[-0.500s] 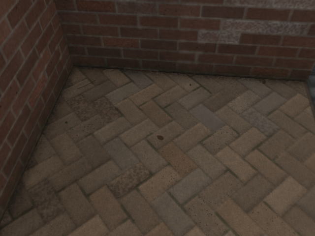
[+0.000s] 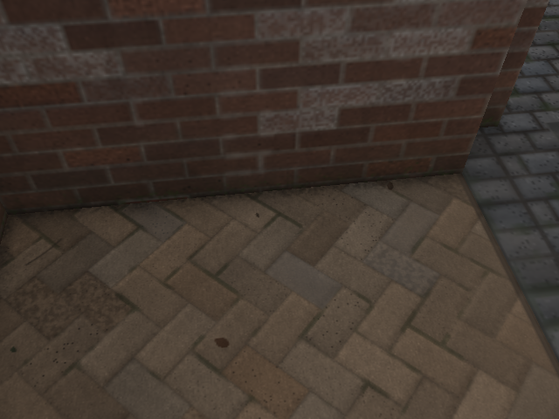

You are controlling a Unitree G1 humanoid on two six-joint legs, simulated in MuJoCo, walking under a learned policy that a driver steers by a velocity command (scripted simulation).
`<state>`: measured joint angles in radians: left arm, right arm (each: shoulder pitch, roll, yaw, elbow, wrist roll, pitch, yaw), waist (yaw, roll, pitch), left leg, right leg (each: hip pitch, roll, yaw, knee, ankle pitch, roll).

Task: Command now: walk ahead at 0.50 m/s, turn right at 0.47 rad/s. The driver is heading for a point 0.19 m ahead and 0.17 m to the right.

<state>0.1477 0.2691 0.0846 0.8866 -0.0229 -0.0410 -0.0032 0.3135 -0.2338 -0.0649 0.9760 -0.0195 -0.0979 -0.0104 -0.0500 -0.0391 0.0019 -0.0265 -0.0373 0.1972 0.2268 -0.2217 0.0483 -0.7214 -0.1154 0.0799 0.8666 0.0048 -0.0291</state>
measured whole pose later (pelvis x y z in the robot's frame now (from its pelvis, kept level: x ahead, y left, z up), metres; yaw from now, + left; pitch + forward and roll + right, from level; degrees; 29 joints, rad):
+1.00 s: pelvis +0.25 -0.02 -0.01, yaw -6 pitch -1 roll +0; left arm 0.14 0.23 0.05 1.03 0.00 0.01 0.03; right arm 0.16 -0.21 -0.04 1.06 0.00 -0.01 -0.03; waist 0.00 0.00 0.04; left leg -0.20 0.03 0.01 0.52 -0.30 -0.02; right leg -0.22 0.00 -0.02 0.50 -0.26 -0.01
